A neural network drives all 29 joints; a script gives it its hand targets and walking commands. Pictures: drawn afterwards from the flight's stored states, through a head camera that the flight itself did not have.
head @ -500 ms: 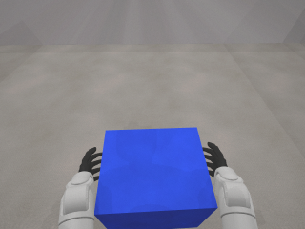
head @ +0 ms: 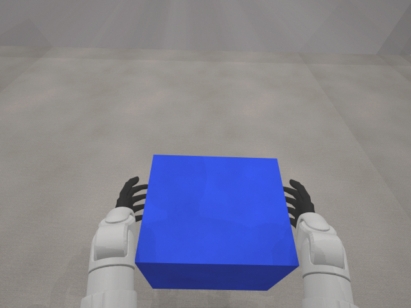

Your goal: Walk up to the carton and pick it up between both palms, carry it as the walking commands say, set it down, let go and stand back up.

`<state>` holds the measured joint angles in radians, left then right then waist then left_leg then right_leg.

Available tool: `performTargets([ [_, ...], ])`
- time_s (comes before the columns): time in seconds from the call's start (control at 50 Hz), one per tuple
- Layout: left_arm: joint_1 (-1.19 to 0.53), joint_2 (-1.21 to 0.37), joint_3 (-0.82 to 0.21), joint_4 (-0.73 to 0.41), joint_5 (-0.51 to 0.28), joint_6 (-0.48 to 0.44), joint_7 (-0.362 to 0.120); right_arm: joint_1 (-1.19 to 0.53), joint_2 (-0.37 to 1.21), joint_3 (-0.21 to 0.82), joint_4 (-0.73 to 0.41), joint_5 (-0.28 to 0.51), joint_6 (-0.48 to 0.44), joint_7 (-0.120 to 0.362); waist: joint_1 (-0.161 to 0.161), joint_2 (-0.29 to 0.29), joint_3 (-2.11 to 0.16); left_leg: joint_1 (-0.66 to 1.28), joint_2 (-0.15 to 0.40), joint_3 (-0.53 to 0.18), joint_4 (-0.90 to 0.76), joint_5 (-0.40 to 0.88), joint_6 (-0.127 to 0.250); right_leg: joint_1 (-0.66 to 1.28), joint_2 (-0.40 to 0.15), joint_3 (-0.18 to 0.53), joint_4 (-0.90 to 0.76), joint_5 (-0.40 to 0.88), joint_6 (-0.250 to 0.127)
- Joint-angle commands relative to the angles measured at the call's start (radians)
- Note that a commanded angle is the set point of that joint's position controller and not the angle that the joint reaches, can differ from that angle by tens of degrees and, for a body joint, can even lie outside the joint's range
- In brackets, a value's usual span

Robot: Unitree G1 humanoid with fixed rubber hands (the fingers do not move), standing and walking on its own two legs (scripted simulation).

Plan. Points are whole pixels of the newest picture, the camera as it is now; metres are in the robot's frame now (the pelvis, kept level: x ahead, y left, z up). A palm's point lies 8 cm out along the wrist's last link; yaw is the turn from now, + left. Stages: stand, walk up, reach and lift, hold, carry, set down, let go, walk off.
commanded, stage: reach and lift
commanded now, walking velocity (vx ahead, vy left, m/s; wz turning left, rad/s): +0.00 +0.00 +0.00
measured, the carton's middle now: (212, 225) +0.31 +0.02 -0.02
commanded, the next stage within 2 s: hold in 0.70 s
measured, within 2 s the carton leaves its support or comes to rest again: neither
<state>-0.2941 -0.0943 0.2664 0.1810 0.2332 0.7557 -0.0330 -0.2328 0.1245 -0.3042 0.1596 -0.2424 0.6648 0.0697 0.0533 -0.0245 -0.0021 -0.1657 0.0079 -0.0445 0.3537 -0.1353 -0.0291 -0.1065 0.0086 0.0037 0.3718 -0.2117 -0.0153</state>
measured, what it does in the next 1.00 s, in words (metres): stands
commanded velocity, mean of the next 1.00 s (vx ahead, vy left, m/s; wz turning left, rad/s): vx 0.00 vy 0.00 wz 0.00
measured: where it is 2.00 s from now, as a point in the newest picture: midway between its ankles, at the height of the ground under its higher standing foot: outside the picture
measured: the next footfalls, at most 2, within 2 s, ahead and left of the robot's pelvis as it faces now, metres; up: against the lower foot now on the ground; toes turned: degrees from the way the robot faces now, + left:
none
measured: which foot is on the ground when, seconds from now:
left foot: down 0.00-1.00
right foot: down 0.00-1.00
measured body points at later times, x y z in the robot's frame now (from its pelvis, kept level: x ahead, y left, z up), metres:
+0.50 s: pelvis +0.00 +0.00 +0.00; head -0.04 +0.00 +0.45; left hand +0.28 +0.19 +0.04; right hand +0.30 -0.17 +0.04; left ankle +0.04 +0.13 -0.75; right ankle +0.00 -0.11 -0.75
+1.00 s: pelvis -0.01 +0.00 +0.00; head -0.04 +0.01 +0.45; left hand +0.28 +0.19 +0.03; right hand +0.30 -0.16 +0.04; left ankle +0.04 +0.13 -0.75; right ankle +0.00 -0.11 -0.75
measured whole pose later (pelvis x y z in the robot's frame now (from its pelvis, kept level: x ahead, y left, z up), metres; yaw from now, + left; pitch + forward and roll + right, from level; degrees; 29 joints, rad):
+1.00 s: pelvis -0.01 +0.00 +0.00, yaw +0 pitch -4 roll +0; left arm -0.21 -0.09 0.25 0.16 0.23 0.74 -0.04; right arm -0.20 0.14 -0.30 0.16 -0.24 0.68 0.07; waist 0.05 -0.03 -0.03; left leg -0.15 0.01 -0.05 0.32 -0.11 -0.03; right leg -0.11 0.01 0.00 0.37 -0.20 -0.02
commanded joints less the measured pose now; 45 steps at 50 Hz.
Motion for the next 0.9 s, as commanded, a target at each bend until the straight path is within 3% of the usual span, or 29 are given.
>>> performTargets([
  [0.0, -0.52, -0.935, -0.671, -0.042, -0.255, -0.044, -0.246, -0.569, 0.723, 0.593, -0.002, 0.22, -0.006, 0.231, -0.116, 0.075, -0.298, 0.232, -0.093, -0.021, -0.036, 0.181, -0.008, 0.008, 0.079, 0.061, -0.096, 0.164, -0.021],
  [0.14, -0.498, -0.932, -0.716, -0.122, -0.287, -0.059, -0.252, -0.539, 0.757, 0.661, -0.08, 0.244, -0.009, 0.225, -0.1, 0.039, -0.381, 0.27, -0.098, -0.026, -0.022, 0.295, -0.002, 0.048, 0.081, 0.065, -0.085, 0.277, -0.006],
  [0.24, -0.474, -0.904, -0.717, -0.151, -0.292, -0.06, -0.258, -0.49, 0.777, 0.682, -0.091, 0.241, 0.0, 0.214, -0.093, 0.015, -0.376, 0.264, -0.105, -0.02, -0.028, 0.292, 0.006, 0.071, 0.078, 0.07, -0.085, 0.325, 0.003],
  [0.52, -0.536, -0.874, -0.689, -0.114, -0.279, -0.06, -0.286, -0.537, 0.816, 0.669, -0.048, 0.231, 0.005, 0.215, -0.089, 0.001, -0.285, 0.233, -0.112, 0.009, -0.041, 0.064, 0.019, 0.016, 0.064, 0.074, -0.112, 0.116, 0.0],
  [0.7, -0.511, -0.89, -0.716, -0.143, -0.287, -0.056, -0.288, -0.499, 0.825, 0.671, -0.053, 0.242, 0.008, 0.224, -0.1, 0.035, -0.313, 0.256, -0.111, 0.006, -0.045, 0.106, 0.011, 0.027, 0.071, 0.072, -0.111, 0.152, -0.008],
  [0.88, -0.476, -0.885, -0.726, -0.164, -0.294, -0.047, -0.287, -0.464, 0.82, 0.68, -0.079, 0.243, 0.018, 0.221, -0.1, 0.029, -0.324, 0.261, -0.11, 0.0, -0.048, 0.142, 0.012, 0.044, 0.074, 0.071, -0.109, 0.19, -0.005],
])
